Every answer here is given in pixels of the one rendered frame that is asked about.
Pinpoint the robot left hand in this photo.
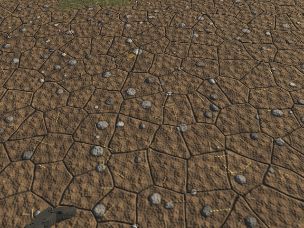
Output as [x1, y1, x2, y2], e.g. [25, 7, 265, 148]
[24, 206, 77, 228]

